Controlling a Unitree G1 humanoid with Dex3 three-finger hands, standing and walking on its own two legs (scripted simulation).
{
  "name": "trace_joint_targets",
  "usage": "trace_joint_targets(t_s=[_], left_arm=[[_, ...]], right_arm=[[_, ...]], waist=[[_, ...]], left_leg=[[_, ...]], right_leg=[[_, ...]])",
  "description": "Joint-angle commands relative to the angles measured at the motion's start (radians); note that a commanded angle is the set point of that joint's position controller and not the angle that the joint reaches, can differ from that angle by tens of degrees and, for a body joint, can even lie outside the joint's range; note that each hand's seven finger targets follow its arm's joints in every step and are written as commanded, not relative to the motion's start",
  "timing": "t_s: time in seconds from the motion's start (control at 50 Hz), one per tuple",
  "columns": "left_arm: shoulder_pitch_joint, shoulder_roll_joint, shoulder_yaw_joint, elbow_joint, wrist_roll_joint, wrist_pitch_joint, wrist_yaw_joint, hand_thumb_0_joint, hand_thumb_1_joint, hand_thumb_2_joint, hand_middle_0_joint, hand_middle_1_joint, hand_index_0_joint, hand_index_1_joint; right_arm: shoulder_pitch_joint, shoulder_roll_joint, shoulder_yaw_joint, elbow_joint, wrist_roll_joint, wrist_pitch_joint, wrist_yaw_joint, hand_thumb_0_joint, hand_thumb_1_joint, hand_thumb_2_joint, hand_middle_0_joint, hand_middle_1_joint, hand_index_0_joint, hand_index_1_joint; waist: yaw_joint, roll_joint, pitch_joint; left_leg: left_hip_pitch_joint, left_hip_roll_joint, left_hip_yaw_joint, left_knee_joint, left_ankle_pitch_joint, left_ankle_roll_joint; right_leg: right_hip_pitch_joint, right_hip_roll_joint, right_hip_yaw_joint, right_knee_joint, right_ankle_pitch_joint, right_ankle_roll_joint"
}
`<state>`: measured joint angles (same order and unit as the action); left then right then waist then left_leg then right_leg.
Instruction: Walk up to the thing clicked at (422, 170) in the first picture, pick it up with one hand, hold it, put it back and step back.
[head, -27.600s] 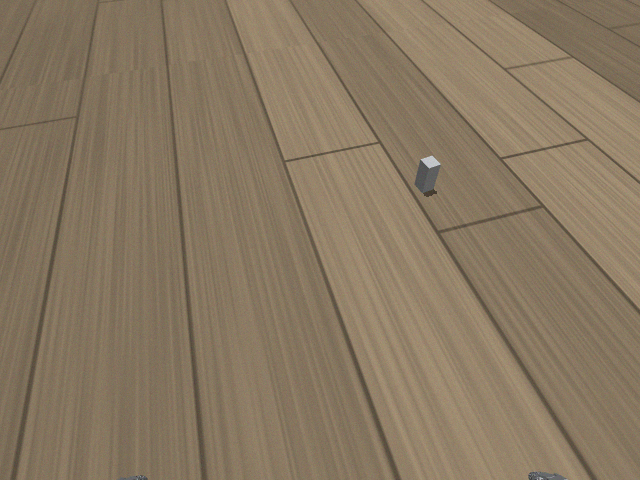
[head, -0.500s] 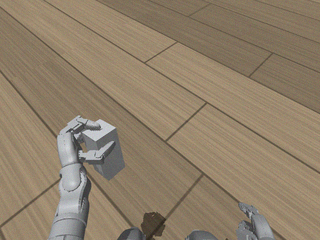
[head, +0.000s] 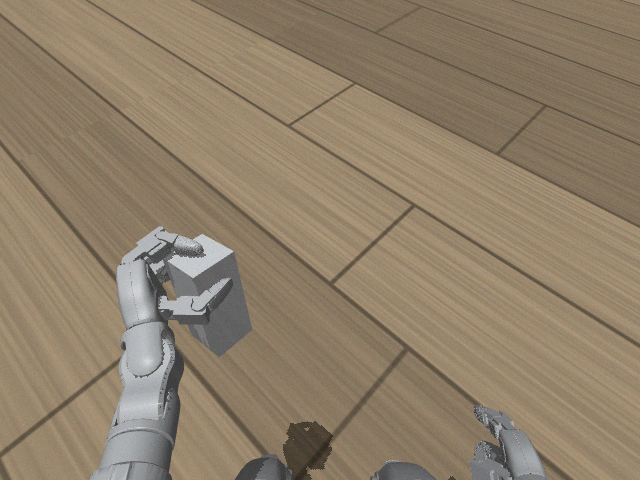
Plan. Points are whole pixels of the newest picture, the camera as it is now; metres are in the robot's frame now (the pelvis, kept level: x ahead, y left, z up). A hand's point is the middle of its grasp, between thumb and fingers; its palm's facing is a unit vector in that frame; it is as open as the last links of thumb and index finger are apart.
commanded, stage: crouch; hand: left
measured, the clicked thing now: (211, 296) +0.34 +0.17 +0.00
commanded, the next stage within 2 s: lower in 1.76 s
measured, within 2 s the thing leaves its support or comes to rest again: neither
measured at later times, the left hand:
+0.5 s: hand (200, 322) +0.35 +0.22 -0.12, palm faces +0.37 -0.93 -0.03, open 8.0 cm
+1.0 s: hand (209, 354) +0.38 +0.26 -0.35, palm faces +0.43 -0.90 -0.05, open 7.8 cm
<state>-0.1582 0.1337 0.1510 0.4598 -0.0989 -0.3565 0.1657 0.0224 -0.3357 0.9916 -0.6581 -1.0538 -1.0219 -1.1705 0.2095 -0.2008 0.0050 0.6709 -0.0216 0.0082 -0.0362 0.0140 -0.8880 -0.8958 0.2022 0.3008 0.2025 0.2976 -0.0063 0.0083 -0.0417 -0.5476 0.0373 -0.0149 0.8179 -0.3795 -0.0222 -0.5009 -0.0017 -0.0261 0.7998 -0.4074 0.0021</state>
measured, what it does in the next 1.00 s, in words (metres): lowers itself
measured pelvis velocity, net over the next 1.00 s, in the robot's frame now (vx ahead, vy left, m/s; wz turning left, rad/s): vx -0.08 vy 0.00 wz -0.09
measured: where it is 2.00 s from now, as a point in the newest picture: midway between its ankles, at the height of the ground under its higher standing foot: outside the picture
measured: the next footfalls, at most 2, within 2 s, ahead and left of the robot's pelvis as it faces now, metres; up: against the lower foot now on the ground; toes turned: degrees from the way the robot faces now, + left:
none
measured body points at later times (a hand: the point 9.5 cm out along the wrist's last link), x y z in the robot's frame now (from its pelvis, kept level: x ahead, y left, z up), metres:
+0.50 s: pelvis -0.03 +0.00 -0.11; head +0.10 +0.02 +0.32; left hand +0.33 +0.26 -0.12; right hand +0.10 -0.27 -0.23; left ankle +0.02 +0.13 -0.70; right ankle +0.00 -0.12 -0.70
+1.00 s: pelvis -0.08 +0.00 -0.31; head +0.13 +0.04 +0.09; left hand +0.35 +0.31 -0.35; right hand +0.02 -0.26 -0.44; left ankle +0.02 +0.13 -0.70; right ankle +0.00 -0.12 -0.70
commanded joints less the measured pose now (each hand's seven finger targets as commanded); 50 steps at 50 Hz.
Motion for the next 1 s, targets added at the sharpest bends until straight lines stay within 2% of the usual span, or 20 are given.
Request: trace_joint_targets(t_s=[0.0,0.12,0.24,0.32,0.42,0.44,0.46,0.48,0.52,0.54,0.56,0.64,0.66,0.7,0.74,0.76,0.86,0.92,0.94,0.98], left_arm=[[-0.253,0.094,0.017,-0.183,0.004,-0.089,-0.007,0.0,0.111,1.127,-1.134,-1.251,-1.165,-1.237],[-0.275,0.11,0.083,-0.105,-0.007,-0.161,-0.01,0.0,0.111,1.121,-1.134,-1.252,-1.167,-1.236],[-0.388,0.167,0.146,0.019,0.007,-0.302,-0.037,0.0,0.13,1.146,-1.143,-1.281,-1.181,-1.261],[-0.407,0.182,0.178,0.137,-0.004,-0.405,-0.051,0.0,0.167,1.158,-1.151,-1.277,-1.181,-1.264],[-0.532,0.236,0.205,0.21,-0.003,-0.487,-0.056,0.0,0.202,1.175,-1.156,-1.279,-1.186,-1.266],[-0.545,0.238,0.2,0.216,-0.005,-0.494,-0.057,0.0,0.203,1.163,-1.139,-1.257,-1.167,-1.245],[-0.573,0.293,0.241,0.22,-0.003,-0.5,-0.053,0.0,0.197,1.156,-1.133,-1.247,-1.158,-1.238],[-0.572,0.304,0.249,0.225,-0.003,-0.504,-0.051,0.0,0.178,1.153,-1.128,-1.247,-1.153,-1.238],[-0.592,0.295,0.257,0.277,-0.01,-0.508,-0.052,0.0,0.177,1.146,-1.134,-1.246,-1.159,-1.237],[-0.633,0.334,0.286,0.218,-0.011,-0.521,-0.048,0.0,0.159,1.14,-1.145,-1.25,-1.169,-1.243],[-0.644,0.313,0.265,0.252,-0.007,-0.521,-0.053,0.0,0.141,1.146,-1.15,-1.257,-1.173,-1.251],[-0.595,0.332,0.298,0.397,0.01,-0.515,-0.073,0.0,0.134,1.143,-1.167,-1.27,-1.19,-1.262],[-0.617,0.38,0.334,0.368,0.013,-0.521,-0.073,0.0,0.123,1.154,-1.168,-1.286,-1.193,-1.276],[-0.643,0.369,0.341,0.385,0.011,-0.521,-0.078,0.0,0.115,1.168,-1.183,-1.311,-1.214,-1.298],[-0.691,0.419,0.389,0.355,0.008,-0.532,-0.07,0.0,0.091,1.177,-1.2,-1.334,-1.23,-1.322],[-0.736,0.403,0.366,0.364,0.014,-0.534,-0.072,0.0,0.087,1.192,-1.205,-1.343,-1.235,-1.332],[-0.811,0.502,0.402,0.479,0.039,-0.556,-0.095,0.0,0.045,1.191,-1.211,-1.362,-1.246,-1.348],[-0.884,0.594,0.446,0.462,0.051,-0.564,-0.103,0.0,0.029,1.187,-1.2,-1.363,-1.238,-1.347],[-0.888,0.589,0.441,0.499,0.049,-0.557,-0.106,0.0,0.035,1.181,-1.208,-1.37,-1.248,-1.35],[-0.94,0.648,0.471,0.475,0.059,-0.555,-0.099,0.0,0.015,1.187,-1.198,-1.367,-1.233,-1.353]], right_arm=[[-0.031,-0.135,-0.056,-0.116,0.001,-0.041,-0.003,0.0,-0.895,-0.9,0.2,0.299,0.2,0.299],[-0.024,-0.138,-0.069,-0.098,-0.007,-0.046,0.014,0.0,-0.891,-0.898,0.2,0.299,0.2,0.299],[-0.011,-0.147,-0.086,-0.067,-0.029,-0.056,0.029,0.0,-0.893,-0.898,0.2,0.299,0.2,0.299],[-0.012,-0.16,-0.089,-0.066,-0.045,-0.065,0.05,0.0,-0.89,-0.897,0.2,0.299,0.2,0.299],[-0.022,-0.186,-0.087,-0.075,-0.058,-0.066,0.068,0.0,-0.878,-0.894,0.199,0.299,0.2,0.299],[-0.022,-0.193,-0.086,-0.074,-0.061,-0.065,0.071,0.0,-0.876,-0.894,0.199,0.299,0.2,0.299],[-0.016,-0.202,-0.088,-0.071,-0.061,-0.061,0.072,0.0,-0.878,-0.895,0.199,0.299,0.2,0.299],[-0.009,-0.207,-0.089,-0.064,-0.063,-0.056,0.076,0.0,-0.882,-0.897,0.199,0.299,0.2,0.299],[-0.007,-0.212,-0.086,-0.058,-0.068,-0.048,0.082,0.0,-0.886,-0.899,0.2,0.299,0.2,0.299],[0.002,-0.214,-0.085,-0.044,-0.068,-0.047,0.086,0.0,-0.89,-0.9,0.2,0.3,0.2,0.3],[0.006,-0.215,-0.085,-0.038,-0.069,-0.043,0.09,0.0,-0.894,-0.902,0.2,0.3,0.2,0.3],[0.008,-0.234,-0.082,-0.023,-0.074,-0.03,0.101,0.0,-0.906,-0.905,0.2,0.3,0.2,0.3],[0.009,-0.235,-0.08,-0.016,-0.078,-0.026,0.104,0.0,-0.911,-0.906,0.2,0.3,0.2,0.3],[0.012,-0.239,-0.078,-0.019,-0.083,-0.019,0.111,0.0,-0.916,-0.906,0.2,0.3,0.2,0.3],[0.024,-0.242,-0.074,-0.009,-0.087,-0.013,0.115,0.0,-0.922,-0.908,0.2,0.3,0.2,0.3],[0.025,-0.24,-0.069,-0.007,-0.089,-0.01,0.117,0.0,-0.923,-0.909,0.2,0.3,0.2,0.3],[0.007,-0.243,-0.047,0.018,-0.102,-0.006,0.119,0.0,-0.931,-0.91,0.2,0.3,0.2,0.3],[0.011,-0.249,-0.038,0.026,-0.112,-0.002,0.118,0.0,-0.93,-0.91,0.2,0.3,0.2,0.3],[0.004,-0.255,-0.031,0.023,-0.114,0.001,0.118,0.0,-0.933,-0.909,0.2,0.3,0.2,0.3],[0.016,-0.257,-0.027,0.032,-0.119,0.006,0.116,0.0,-0.929,-0.91,0.2,0.3,0.2,0.3]], waist=[[-0.017,-0.022,-0.237],[-0.02,-0.026,-0.252],[-0.043,-0.016,-0.317],[-0.043,0.014,-0.43],[-0.05,0.073,-0.569],[-0.047,0.085,-0.61],[-0.045,0.082,-0.635],[-0.037,0.072,-0.649],[-0.053,0.077,-0.67],[-0.04,0.086,-0.701],[-0.055,0.093,-0.72],[-0.056,0.053,-0.728],[-0.04,0.069,-0.745],[-0.043,0.084,-0.783],[-0.036,0.095,-0.816],[-0.066,0.107,-0.807],[-0.092,0.096,-0.742],[-0.076,0.143,-0.786],[-0.085,0.166,-0.77],[-0.087,0.192,-0.8]], left_leg=[[0.132,-0.029,0.011,-0.091,0.222,0.027],[0.052,-0.025,0.002,-0.034,0.194,0.029],[-0.133,-0.031,0.0,0.148,0.137,0.037],[-0.281,-0.028,-0.013,0.306,0.078,0.037],[-0.45,-0.023,-0.028,0.481,0.006,0.032],[-0.452,-0.021,-0.03,0.51,0.028,0.031],[-0.49,-0.022,-0.03,0.54,0.024,0.031],[-0.51,-0.018,-0.03,0.562,0.031,0.032],[-0.559,-0.019,-0.038,0.621,0.05,0.033],[-0.569,-0.016,-0.043,0.636,0.055,0.032],[-0.576,-0.016,-0.046,0.662,0.067,0.032],[-0.673,-0.014,-0.057,0.762,0.099,0.037],[-0.695,-0.014,-0.056,0.787,0.106,0.036],[-0.695,-0.01,-0.061,0.835,0.133,0.034],[-0.735,-0.009,-0.056,0.883,0.138,0.035],[-0.754,-0.008,-0.062,0.897,0.116,0.033],[-0.948,-0.002,-0.058,0.999,-0.053,0.031],[-0.987,0.0,-0.038,1.052,-0.099,0.028],[-0.99,-0.001,-0.042,1.056,-0.128,0.024],[-1.006,0.001,-0.033,1.089,-0.14,0.021]], right_leg=[[0.068,0.009,-0.002,-0.106,0.294,0.002],[-0.013,0.008,-0.006,-0.043,0.262,-0.005],[-0.212,-0.001,0.012,0.111,0.217,-0.006],[-0.377,0.002,0.025,0.254,0.122,-0.015],[-0.581,0.013,0.032,0.422,0.03,-0.022],[-0.611,0.016,0.028,0.458,0.041,-0.024],[-0.617,0.018,0.033,0.482,0.041,-0.021],[-0.637,0.019,0.037,0.501,0.042,-0.02],[-0.705,0.027,0.024,0.566,0.056,-0.021],[-0.731,0.03,0.018,0.597,0.054,-0.026],[-0.759,0.031,0.012,0.625,0.062,-0.027],[-0.866,0.043,-0.022,0.744,0.083,-0.031],[-0.878,0.043,-0.022,0.773,0.086,-0.032],[-0.929,0.043,-0.031,0.826,0.095,-0.035],[-0.954,0.046,-0.03,0.863,0.1,-0.034],[-0.989,0.046,-0.036,0.885,0.082,-0.036],[-1.1,0.051,-0.041,0.976,-0.054,-0.035],[-1.104,0.05,-0.021,1.01,-0.098,-0.03],[-1.137,0.051,-0.03,1.031,-0.124,-0.033],[-1.14,0.052,-0.031,1.054,-0.134,-0.031]])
